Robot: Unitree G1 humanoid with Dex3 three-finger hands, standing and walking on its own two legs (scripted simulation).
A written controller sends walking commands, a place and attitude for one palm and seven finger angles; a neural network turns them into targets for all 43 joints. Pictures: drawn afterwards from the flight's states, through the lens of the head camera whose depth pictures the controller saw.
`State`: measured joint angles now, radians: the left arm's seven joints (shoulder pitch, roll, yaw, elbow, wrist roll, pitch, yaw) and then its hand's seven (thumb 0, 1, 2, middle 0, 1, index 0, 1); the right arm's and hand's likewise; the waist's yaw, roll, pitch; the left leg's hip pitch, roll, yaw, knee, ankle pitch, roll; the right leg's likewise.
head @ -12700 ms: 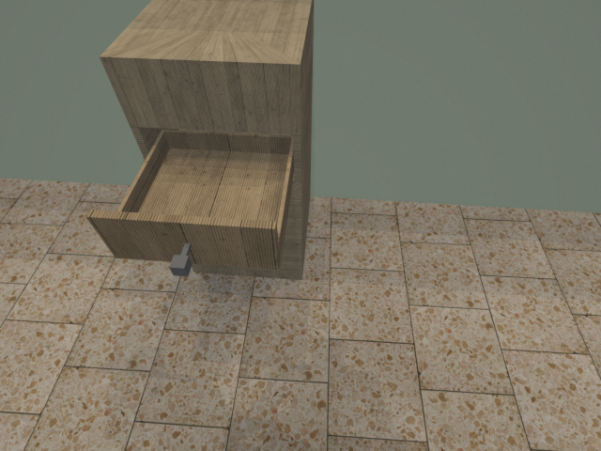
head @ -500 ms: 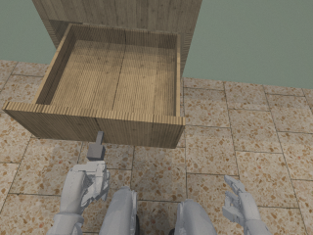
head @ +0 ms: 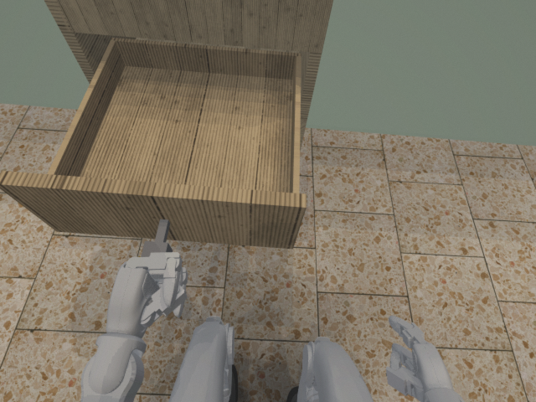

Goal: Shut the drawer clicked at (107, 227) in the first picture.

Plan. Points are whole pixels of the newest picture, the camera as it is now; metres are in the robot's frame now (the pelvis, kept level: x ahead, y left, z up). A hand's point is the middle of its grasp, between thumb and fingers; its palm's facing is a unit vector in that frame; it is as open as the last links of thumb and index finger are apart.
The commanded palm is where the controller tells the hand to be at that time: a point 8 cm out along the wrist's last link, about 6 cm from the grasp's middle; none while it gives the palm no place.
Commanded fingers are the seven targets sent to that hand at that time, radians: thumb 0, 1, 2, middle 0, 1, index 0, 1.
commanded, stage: push the drawer shut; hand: left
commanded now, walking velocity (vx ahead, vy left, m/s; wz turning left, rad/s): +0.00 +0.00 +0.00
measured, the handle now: (159, 244) +0.33 +0.18 +0.02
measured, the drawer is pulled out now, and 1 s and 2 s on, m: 0.30 0.17 0.05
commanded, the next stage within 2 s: none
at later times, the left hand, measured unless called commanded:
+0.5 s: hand (190, 249) +0.32 +0.13 +0.01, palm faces -0.08 -1.00 -0.04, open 3.3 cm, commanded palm +0.33 +0.20 +0.02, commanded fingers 0.00 0.90 0.90 -1.40 -1.60 -1.40 -1.60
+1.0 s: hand (198, 208) +0.39 +0.13 +0.01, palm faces -0.06 -1.00 -0.04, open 3.3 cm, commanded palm +0.39 +0.19 +0.02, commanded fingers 0.00 0.90 0.90 -1.40 -1.60 -1.40 -1.60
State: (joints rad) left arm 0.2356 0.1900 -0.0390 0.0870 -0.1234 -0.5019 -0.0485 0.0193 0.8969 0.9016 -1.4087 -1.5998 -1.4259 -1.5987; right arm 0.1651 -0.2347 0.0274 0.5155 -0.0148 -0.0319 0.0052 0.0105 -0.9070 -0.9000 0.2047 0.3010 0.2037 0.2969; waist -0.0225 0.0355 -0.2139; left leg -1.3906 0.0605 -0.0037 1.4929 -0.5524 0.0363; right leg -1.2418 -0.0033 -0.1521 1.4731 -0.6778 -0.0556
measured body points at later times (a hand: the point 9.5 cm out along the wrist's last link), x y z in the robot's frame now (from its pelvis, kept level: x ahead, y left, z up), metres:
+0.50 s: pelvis -0.02 +0.00 +0.00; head +0.10 +0.03 +0.44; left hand +0.32 +0.19 +0.02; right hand +0.14 -0.24 -0.10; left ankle +0.07 +0.10 -0.57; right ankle +0.01 -0.10 -0.57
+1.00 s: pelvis -0.02 +0.01 +0.00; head +0.11 +0.04 +0.43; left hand +0.38 +0.19 +0.02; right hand +0.11 -0.24 -0.11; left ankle +0.07 +0.10 -0.57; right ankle +0.01 -0.10 -0.57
